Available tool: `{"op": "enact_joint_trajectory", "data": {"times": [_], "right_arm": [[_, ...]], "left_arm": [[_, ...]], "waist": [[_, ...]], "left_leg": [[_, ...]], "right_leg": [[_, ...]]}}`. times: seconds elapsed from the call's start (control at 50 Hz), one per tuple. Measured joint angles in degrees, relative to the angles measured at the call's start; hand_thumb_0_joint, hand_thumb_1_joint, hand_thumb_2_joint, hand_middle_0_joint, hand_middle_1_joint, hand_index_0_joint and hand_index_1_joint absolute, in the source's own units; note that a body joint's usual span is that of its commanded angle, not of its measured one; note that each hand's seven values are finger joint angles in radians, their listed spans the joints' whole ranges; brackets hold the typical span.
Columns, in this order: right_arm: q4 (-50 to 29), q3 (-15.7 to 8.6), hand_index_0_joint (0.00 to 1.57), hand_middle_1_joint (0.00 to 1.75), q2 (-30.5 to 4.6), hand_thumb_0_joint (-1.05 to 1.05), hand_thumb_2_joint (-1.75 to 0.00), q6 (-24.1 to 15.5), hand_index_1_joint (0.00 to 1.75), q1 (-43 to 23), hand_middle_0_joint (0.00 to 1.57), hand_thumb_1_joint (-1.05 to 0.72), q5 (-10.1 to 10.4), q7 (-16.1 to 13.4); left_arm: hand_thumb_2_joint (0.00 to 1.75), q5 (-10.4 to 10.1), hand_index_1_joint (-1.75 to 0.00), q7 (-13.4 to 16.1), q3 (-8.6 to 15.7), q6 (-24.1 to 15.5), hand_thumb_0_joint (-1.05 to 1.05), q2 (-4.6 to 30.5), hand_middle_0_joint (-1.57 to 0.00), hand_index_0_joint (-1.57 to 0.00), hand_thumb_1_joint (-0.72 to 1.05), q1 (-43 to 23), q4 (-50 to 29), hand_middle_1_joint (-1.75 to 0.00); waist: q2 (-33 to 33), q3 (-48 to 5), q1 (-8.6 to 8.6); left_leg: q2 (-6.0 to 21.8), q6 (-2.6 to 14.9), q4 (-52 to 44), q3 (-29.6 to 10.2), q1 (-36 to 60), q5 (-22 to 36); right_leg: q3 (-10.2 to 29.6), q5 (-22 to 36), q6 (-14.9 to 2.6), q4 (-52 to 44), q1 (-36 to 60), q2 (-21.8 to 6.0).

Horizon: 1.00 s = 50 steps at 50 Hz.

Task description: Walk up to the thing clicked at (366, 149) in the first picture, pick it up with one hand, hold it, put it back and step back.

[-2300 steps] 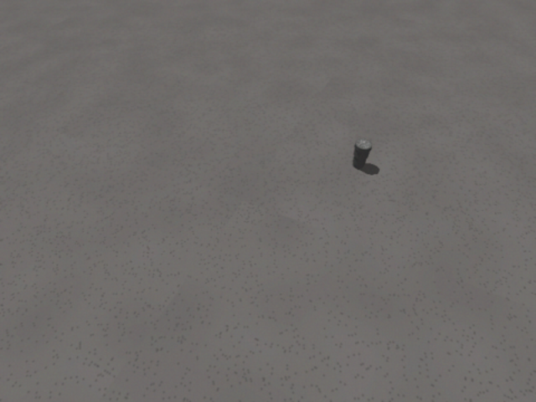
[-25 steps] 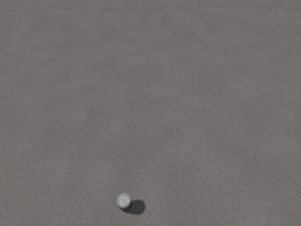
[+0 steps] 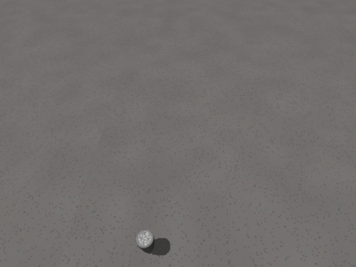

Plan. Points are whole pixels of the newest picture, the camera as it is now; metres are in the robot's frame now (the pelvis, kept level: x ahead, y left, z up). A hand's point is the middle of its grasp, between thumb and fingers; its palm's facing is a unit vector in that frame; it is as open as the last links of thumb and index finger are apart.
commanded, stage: stand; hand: left
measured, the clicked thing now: (146, 242) +0.37 +0.19 -0.71
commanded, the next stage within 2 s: step back in 0.22 s
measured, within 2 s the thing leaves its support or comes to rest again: neither
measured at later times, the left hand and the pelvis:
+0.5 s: hand out of the picture +0.08 +0.30 -0.17, palm faces -0.02 -0.92 -0.38, open 7.4 cm; pelvis -0.04 +0.03 -0.02, yaw +0 degrees
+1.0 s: hand out of the picture -0.01 +0.29 -0.17, palm faces -0.09 -0.92 -0.39, open 7.4 cm; pelvis -0.13 +0.04 -0.03, yaw -4 degrees
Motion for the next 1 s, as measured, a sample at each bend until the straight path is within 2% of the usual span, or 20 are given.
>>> {"op": "enact_joint_trajectory", "data": {"times": [0.22, 0.36, 0.46, 0.48, 0.52, 0.54, 0.58, 0.62, 0.66, 0.72, 0.76, 0.82, 0.88, 0.92, 0.96, 0.98, 1.0], "right_arm": [[0.1, 0.1, 0.21, 0.3, -0.1, 0.01, -0.9, -0.1, 0.3, 0.4, 0.21, -0.9, 0.1, 0.0], [-4.7, -1.4, 0.21, 0.3, -2.2, 0.01, -0.9, 1.5, 0.3, -2.2, 0.21, -0.9, 1.1, 0.4], [-8.2, -2.5, 0.21, 0.3, -3.5, 0.01, -0.9, 2.7, 0.3, -1.7, 0.2, -0.9, 0.8, 0.8], [-8.7, -2.6, 0.21, 0.3, -3.6, 0.01, -0.9, 2.6, 0.3, -1.1, 0.2, -0.9, 0.9, 0.9], [-9.6, -2.8, 0.21, 0.3, -4.2, 0.01, -0.9, 2.3, 0.3, 0.4, 0.2, -0.9, 0.6, 1.0], [-9.7, -3.1, 0.21, 0.3, -4.1, 0.01, -0.9, 2.1, 0.3, 0.7, 0.2, -0.9, 0.3, 0.8], [-9.8, -3.1, 0.21, 0.3, -3.0, 0.01, -0.9, 2.0, 0.3, 1.0, 0.2, -0.9, -0.4, 0.6], [-10.4, -2.7, 0.21, 0.3, -2.1, 0.01, -0.9, 2.1, 0.3, 1.5, 0.2, -0.9, -0.7, 0.5], [-11.0, -2.5, 0.21, 0.3, -1.5, 0.01, -0.9, 2.2, 0.3, 2.0, 0.21, -0.9, -0.9, 0.1], [-12.3, -2.2, 0.21, 0.3, -1.2, 0.01, -0.9, 2.0, 0.3, 1.9, 0.21, -0.9, -0.8, -0.6], [-13.4, -2.3, 0.21, 0.3, -1.0, 0.01, -0.9, 1.8, 0.3, 1.6, 0.21, -0.9, -0.6, -0.9], [-15.0, -2.1, 0.21, 0.3, -0.7, 0.01, -0.9, 1.5, 0.3, 1.2, 0.21, -0.9, -0.4, -1.1], [-16.1, -1.9, 0.21, 0.3, -0.9, 0.01, -0.9, 1.6, 0.3, 0.5, 0.21, -0.9, -0.2, -0.9], [-16.4, -1.8, 0.21, 0.3, -1.4, 0.01, -0.9, 2.0, 0.3, 0.1, 0.21, -0.9, 0.0, -0.8], [-15.7, -2.1, 0.21, 0.3, -2.4, 0.01, -0.9, 2.6, 0.3, -0.8, 0.21, -0.9, 0.4, -0.7], [-15.4, -2.2, 0.21, 0.3, -2.7, 0.01, -0.9, 3.0, 0.3, -0.8, 0.21, -0.9, 0.6, -0.7], [-15.1, -2.3, 0.21, 0.3, -2.6, 0.01, -0.9, 3.3, 0.3, -0.6, 0.21, -0.9, 0.7, -0.8]], "left_arm": [[0.9, -0.1, -0.3, -0.1, -0.1, 0.1, 0.01, 0.1, -0.21, -0.21, 0.9, 0.5, -0.2, -0.3], [0.9, -1.0, -0.3, -0.1, 2.5, 1.2, 0.01, 1.4, -0.21, -0.21, 0.9, -1.5, -5.2, -0.3], [0.9, 0.3, -0.3, 0.1, 3.2, 2.5, 0.01, 3.0, -0.21, -0.21, 0.9, -2.8, -9.0, -0.3], [0.9, 0.4, -0.3, 0.1, 3.3, 2.8, 0.01, 3.3, -0.21, -0.21, 0.9, -3.1, -9.7, -0.3], [0.9, 0.2, -0.3, 0.1, 3.2, 3.4, 0.01, 3.8, -0.21, -0.21, 0.9, -3.8, -11.1, -0.3], [0.9, -0.1, -0.3, 0.2, 3.2, 3.7, 0.01, 4.2, -0.21, -0.21, 0.9, -4.5, -11.7, -0.3], [0.9, -0.3, -0.3, 0.8, 3.6, 4.3, 0.01, 4.8, -0.21, -0.21, 0.9, -6.0, -12.9, -0.3], [0.9, -0.3, -0.3, 1.3, 3.6, 4.5, 0.01, 4.8, -0.2, -0.21, 0.9, -6.1, -13.7, -0.3], [0.9, -0.5, -0.3, 1.3, 3.4, 4.6, 0.01, 4.4, -0.2, -0.21, 0.91, -5.8, -14.0, -0.3], [0.9, -0.5, -0.3, 1.0, 3.1, 4.5, 0.01, 3.7, -0.2, -0.21, 0.91, -4.5, -14.9, -0.3], [0.9, -0.3, -0.3, 0.8, 3.1, 4.4, 0.01, 3.4, -0.2, -0.21, 0.9, -3.3, -15.3, -0.3], [0.9, -0.2, -0.3, 0.7, 3.3, 4.4, 0.01, 3.1, -0.2, -0.21, 0.9, -1.9, -15.6, -0.3], [0.9, -0.1, -0.3, 0.5, 3.6, 4.1, 0.01, 3.0, -0.21, -0.21, 0.9, -0.9, -15.7, -0.3], [0.9, 0.2, -0.3, 0.3, 3.8, 3.7, 0.01, 2.8, -0.21, -0.21, 0.9, -0.1, -15.6, -0.3], [0.9, 0.6, -0.3, 0.2, 3.9, 3.2, 0.01, 1.4, -0.2, -0.21, 0.9, 0.1, -14.9, -0.3], [0.9, 0.7, -0.3, 0.0, 3.7, 3.1, 0.01, 0.9, -0.2, -0.21, 0.9, 0.7, -15.0, -0.3], [0.9, 0.9, -0.3, -0.3, 3.4, 3.0, 0.01, 0.9, -0.21, -0.21, 0.9, 1.4, -15.3, -0.3]], "waist": [[-0.1, 0.1, 0.02], [1.0, 4.9, -0.62], [-0.8, 6.7, -0.45], [-1.3, 6.6, -0.7], [-1.2, 6.0, -1.28], [-1.6, 6.4, -1.37], [-3.2, 8.0, -1.13], [-3.2, 8.6, -1.5], [-2.8, 8.5, -1.93], [-2.3, 8.6, -1.61], [-2.0, 8.8, -1.39], [-1.9, 9.3, -1.25], [-1.6, 9.6, -0.93], [-1.1, 9.3, -0.63], [2.3, 9.9, -1.18], [3.3, 9.5, -1.56], [3.1, 8.7, -1.32]], "left_leg": [[0.0, -0.06, -0.1, 0.1, 0.0, -0.1], [0.5, 0.9, 11.6, -0.4, -8.1, -3.3], [-2.4, 2.63, 25.2, -1.1, -12.8, -14.4], [-2.4, 2.83, 25.1, -1.0, -12.5, -13.8], [-1.6, 2.52, 20.2, -1.3, -10.5, -7.8], [-1.9, 2.37, 19.7, -1.3, -10.2, -10.5], [-2.7, 2.78, 20.2, -0.6, -10.4, -11.0], [-2.3, 3.09, 19.3, -0.8, -10.5, -9.8], [-1.8, 3.36, 17.7, -0.9, -10.7, -8.2], [-1.4, 3.63, 16.1, 0.1, -11.3, -6.6], [-1.2, 3.72, 16.1, 0.9, -11.7, -6.1], [-1.2, 3.73, 17.1, 2.0, -12.7, -5.8], [-0.9, 3.47, 19.4, 3.3, -14.3, -6.1], [-0.6, 3.06, 21.7, 3.9, -15.7, -6.6], [1.4, 2.39, 23.9, 2.4, -16.6, -6.9], [1.1, 2.15, 25.0, 0.8, -17.2, -8.0], [-0.5, 1.75, 28.3, -0.9, -18.2, -12.7]], "right_leg": [[0.1, -0.2, -0.1, 0.2, -0.2, 0.0], [-0.3, -1.7, -0.45, 6.7, -5.7, 0.5], [1.1, -2.9, 0.41, 12.2, -10.3, -1.5], [1.1, -3.3, 0.78, 13.4, -11.3, -2.0], [0.8, -4.5, 1.46, 16.7, -13.8, -2.2], [1.9, -5.3, 0.88, 19.6, -15.4, -2.0], [6.8, -14.2, -0.4, 28.1, -17.9, 0.5], [9.0, -20.1, -0.97, 36.7, -19.9, 4.1], [9.7, -21.1, -1.06, 43.6, -21.2, 6.5], [9.9, -19.7, -0.43, 48.1, -21.0, 7.3], [9.7, -19.2, 0.36, 46.8, -19.4, 6.6], [9.0, -18.9, 1.18, 40.1, -15.9, 4.9], [7.0, -17.8, 0.92, 30.7, -12.5, 2.8], [5.6, -13.5, 0.23, 22.4, -9.6, 1.9], [3.8, -11.0, -0.35, 19.5, -8.1, 3.7], [3.1, -10.5, -0.59, 19.3, -8.1, 4.1], [3.2, -10.3, -0.89, 19.5, -8.6, 3.7]]}}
